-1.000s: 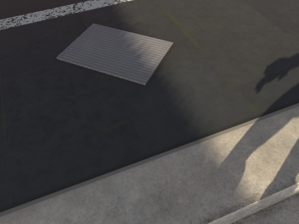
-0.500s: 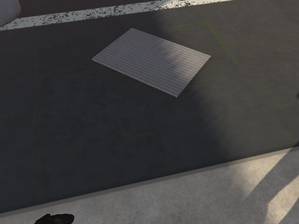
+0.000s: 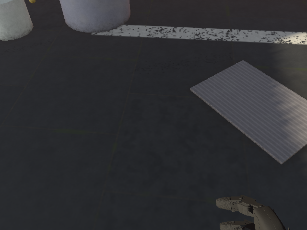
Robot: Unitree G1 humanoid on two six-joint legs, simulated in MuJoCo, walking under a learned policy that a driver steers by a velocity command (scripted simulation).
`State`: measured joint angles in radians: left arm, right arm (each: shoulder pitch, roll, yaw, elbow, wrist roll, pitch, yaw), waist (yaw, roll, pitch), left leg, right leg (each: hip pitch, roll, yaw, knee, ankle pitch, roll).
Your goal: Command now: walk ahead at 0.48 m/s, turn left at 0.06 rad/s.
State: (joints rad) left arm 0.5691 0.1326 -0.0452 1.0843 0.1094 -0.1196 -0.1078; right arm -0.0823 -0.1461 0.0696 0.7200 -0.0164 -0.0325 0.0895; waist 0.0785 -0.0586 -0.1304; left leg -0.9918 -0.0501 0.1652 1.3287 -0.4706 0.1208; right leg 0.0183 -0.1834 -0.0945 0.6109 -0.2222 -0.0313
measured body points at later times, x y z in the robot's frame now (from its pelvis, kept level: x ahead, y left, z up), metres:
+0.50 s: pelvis +0.32 -0.03 +0.12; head +0.32 -0.03 +0.57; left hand +0.62 +0.12 +0.07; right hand +0.23 -0.23 -0.03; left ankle +0.11 +0.08 -0.59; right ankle +0.43 -0.16 -0.58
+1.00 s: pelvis +0.64 -0.09 +0.12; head +0.67 -0.10 +0.57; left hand +0.80 +0.14 -0.01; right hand +0.74 -0.42 +0.06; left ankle +0.79 -0.05 -0.60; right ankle +0.44 -0.14 -0.55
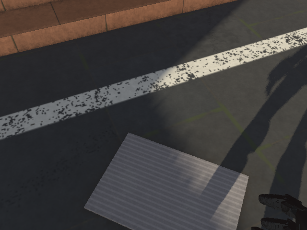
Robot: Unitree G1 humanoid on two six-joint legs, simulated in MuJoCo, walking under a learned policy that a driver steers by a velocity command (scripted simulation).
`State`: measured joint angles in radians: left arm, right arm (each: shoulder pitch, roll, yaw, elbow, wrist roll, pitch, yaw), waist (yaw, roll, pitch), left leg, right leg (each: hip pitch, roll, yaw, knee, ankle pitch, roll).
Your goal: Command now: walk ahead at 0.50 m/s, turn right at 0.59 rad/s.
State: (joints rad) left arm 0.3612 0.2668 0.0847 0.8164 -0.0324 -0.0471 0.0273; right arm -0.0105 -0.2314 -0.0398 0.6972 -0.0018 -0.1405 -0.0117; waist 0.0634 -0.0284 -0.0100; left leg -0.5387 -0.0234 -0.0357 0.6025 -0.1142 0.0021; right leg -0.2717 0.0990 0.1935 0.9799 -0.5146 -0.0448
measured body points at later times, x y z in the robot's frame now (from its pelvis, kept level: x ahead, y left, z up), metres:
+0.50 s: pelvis +0.24 -0.05 +0.02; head +0.27 -0.07 +0.47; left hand +0.48 +0.15 -0.05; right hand +0.24 -0.33 -0.12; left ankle +0.14 +0.11 -0.64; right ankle +0.29 -0.16 -0.71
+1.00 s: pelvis +0.36 -0.03 +0.03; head +0.39 -0.01 +0.48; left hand +0.47 +0.24 -0.10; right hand +0.52 -0.27 -0.07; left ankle +0.43 +0.08 -0.70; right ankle +0.31 -0.17 -0.64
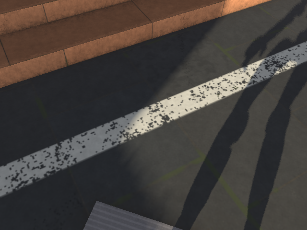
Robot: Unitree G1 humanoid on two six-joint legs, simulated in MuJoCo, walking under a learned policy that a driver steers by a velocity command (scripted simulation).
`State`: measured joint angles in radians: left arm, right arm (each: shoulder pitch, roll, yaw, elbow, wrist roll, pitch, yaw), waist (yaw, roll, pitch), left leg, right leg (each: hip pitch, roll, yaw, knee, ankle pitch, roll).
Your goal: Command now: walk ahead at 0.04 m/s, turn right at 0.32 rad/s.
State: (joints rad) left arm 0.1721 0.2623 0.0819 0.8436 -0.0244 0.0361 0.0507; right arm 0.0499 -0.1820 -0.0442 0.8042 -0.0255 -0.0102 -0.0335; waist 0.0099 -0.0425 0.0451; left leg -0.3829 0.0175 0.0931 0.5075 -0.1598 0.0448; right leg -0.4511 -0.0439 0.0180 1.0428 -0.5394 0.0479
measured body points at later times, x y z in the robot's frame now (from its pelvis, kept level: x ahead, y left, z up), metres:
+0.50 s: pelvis +0.01 -0.05 +0.01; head +0.04 -0.09 +0.46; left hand +0.18 +0.21 -0.09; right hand +0.13 -0.36 -0.10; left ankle +0.08 +0.10 -0.67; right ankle +0.01 -0.13 -0.73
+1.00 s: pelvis +0.11 -0.10 +0.01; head +0.13 -0.10 +0.46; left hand +0.41 +0.01 -0.07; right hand -0.05 -0.33 -0.12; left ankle +0.09 +0.07 -0.73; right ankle +0.13 -0.26 -0.71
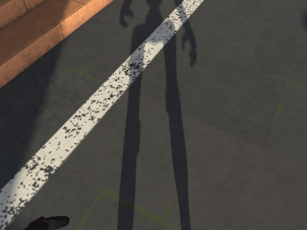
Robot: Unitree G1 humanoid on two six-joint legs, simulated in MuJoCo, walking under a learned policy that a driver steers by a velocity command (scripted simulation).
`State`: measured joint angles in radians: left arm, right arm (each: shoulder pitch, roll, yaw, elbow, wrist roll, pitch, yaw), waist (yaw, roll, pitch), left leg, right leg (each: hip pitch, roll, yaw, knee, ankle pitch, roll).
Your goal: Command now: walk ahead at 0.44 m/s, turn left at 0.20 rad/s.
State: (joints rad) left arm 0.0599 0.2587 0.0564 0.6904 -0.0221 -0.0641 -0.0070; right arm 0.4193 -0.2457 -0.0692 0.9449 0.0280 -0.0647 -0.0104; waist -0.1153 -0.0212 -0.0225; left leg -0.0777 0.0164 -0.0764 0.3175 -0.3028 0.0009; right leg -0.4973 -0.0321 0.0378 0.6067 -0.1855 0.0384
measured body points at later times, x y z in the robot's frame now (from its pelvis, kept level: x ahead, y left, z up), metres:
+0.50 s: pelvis +0.23 -0.02 -0.02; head +0.27 +0.00 +0.43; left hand +0.15 +0.26 -0.15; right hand +0.52 -0.18 -0.10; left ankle +0.38 +0.15 -0.72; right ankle +0.09 -0.15 -0.75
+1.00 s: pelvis +0.55 +0.04 -0.04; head +0.56 +0.03 +0.41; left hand +0.58 +0.36 -0.11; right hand +0.76 -0.16 -0.16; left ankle +0.38 +0.13 -0.73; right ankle +0.69 -0.01 -0.76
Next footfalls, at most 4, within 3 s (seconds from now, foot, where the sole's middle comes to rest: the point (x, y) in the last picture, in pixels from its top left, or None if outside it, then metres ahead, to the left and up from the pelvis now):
0.04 right None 0.13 -0.14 -0.78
0.56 left None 0.41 0.15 -0.79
0.96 right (138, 184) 0.72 0.01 -0.79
1.44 left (70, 172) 0.82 0.33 -0.79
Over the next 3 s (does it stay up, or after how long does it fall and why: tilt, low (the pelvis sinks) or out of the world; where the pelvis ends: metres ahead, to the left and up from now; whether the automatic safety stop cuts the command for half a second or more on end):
stays up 1.59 0.31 -0.03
